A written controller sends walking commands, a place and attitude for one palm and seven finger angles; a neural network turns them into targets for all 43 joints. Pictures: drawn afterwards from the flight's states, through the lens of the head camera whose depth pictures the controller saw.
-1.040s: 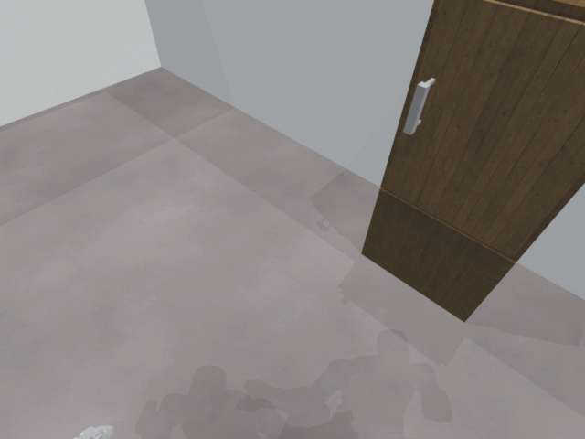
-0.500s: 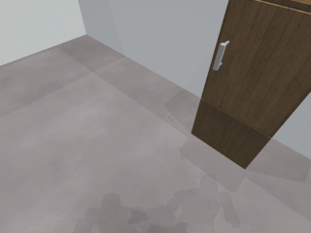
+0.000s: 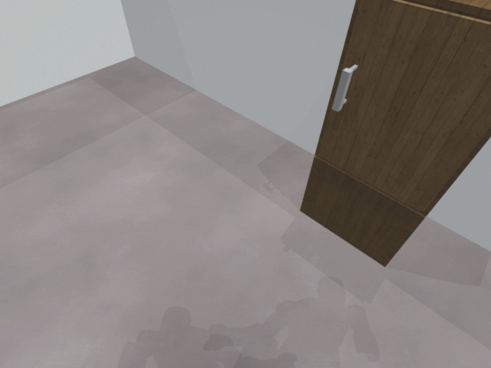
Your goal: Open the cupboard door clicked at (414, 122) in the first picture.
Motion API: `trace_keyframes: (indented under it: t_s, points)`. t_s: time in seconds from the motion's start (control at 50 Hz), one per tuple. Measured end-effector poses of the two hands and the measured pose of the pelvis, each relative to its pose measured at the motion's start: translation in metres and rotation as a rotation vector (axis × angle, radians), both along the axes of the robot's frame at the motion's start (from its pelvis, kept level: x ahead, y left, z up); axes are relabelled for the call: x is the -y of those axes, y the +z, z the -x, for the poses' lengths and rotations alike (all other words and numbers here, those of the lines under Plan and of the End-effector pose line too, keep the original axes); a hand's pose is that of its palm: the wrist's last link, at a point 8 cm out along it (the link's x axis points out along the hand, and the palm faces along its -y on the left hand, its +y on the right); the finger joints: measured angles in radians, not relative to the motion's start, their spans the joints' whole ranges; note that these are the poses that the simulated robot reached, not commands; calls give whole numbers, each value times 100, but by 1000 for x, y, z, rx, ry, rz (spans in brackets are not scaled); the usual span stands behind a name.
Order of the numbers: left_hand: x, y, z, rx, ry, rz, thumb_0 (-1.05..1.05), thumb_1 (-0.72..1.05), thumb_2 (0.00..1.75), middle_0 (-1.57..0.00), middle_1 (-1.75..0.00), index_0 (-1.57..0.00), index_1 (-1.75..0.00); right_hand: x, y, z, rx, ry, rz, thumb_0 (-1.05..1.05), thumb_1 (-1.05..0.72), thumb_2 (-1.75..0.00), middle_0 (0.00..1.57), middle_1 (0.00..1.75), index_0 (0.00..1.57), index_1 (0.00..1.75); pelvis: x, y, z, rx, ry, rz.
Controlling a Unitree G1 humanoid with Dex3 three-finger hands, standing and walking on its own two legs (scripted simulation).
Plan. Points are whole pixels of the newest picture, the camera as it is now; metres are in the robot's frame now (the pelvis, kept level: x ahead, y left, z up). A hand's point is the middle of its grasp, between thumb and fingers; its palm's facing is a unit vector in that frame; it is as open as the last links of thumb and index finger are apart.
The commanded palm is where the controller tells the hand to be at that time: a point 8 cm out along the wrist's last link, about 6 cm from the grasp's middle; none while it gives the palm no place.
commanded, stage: look at it before walking up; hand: left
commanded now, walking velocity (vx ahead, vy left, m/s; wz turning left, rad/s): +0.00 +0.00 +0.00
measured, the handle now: (345, 88) +0.93 -0.27 -0.01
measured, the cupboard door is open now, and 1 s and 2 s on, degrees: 0 0 0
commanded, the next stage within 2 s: walk to a spot facing it in 0.40 s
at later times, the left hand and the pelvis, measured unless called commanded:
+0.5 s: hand out of the picture +0.08 +0.25 -0.16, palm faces -0.03 -0.94 -0.34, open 7.4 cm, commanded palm none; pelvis +0.01 +0.00 +0.00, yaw +0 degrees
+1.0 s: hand out of the picture +0.01 +0.25 -0.19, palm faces +0.22 -0.95 -0.22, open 7.4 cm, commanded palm none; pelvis -0.01 +0.03 -0.02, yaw +14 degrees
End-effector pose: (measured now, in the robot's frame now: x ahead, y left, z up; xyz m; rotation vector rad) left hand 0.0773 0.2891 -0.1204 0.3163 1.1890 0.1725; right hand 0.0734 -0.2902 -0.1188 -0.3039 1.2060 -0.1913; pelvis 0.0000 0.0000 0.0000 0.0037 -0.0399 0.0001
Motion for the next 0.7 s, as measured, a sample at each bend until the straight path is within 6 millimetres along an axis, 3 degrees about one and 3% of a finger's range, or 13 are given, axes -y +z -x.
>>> trace_keyframes:
  t_s: [0.58, 0.7]
  points:
    - [-1, 0, -3, -17, 16, -6, 1, 90, 90, -21, -30, -20, -30, 3, 1, -15, -2, 12, 5, 0, -91, -90, 20, 30, 20, 30, 3, 1, -9, -5, 9, 0]
    - [7, -7, 3, 4, 68, 5, 1, 90, 90, -20, -30, -20, -30, -8, -10, -14, -34, 40, -15, 0, -91, -90, 20, 30, 20, 30, 2, -5, -5, -22, 55, 6]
